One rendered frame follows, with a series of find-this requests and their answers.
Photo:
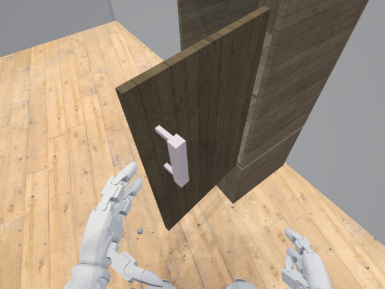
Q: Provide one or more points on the cupboard door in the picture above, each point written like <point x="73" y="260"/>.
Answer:
<point x="203" y="94"/>

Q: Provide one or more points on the right robot hand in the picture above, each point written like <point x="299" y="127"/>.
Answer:
<point x="311" y="272"/>

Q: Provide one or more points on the left robot hand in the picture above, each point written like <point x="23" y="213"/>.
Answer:
<point x="105" y="223"/>

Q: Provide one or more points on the handle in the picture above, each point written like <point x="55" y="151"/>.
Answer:
<point x="178" y="156"/>

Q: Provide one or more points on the left robot forearm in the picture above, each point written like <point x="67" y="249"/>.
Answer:
<point x="88" y="276"/>

